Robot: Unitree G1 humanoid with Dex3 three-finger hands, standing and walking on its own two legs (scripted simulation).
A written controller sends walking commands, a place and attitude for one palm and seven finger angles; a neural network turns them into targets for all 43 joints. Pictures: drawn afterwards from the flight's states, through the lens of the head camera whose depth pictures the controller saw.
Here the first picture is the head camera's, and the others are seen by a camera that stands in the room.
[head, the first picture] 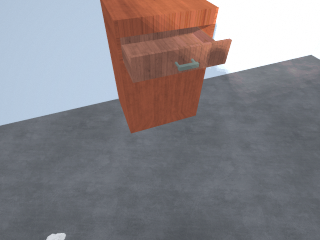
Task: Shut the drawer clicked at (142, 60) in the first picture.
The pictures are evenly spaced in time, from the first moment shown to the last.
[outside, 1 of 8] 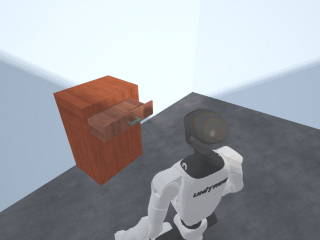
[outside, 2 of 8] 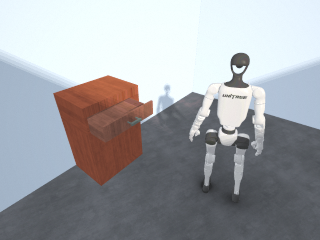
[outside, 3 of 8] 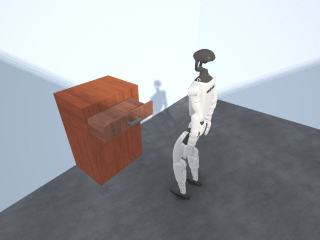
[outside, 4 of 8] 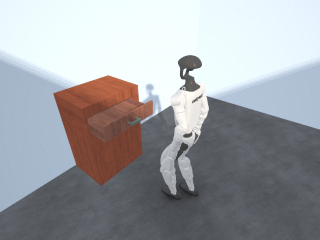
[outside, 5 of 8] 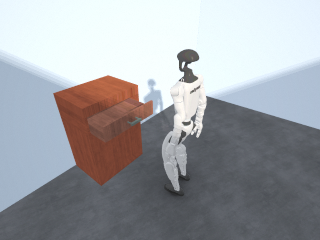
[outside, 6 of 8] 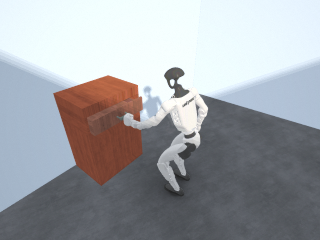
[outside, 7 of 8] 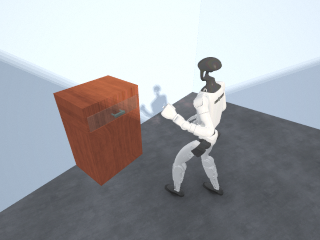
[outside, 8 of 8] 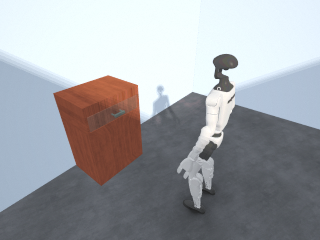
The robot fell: no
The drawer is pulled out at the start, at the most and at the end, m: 0.21 0.21 0.00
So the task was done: yes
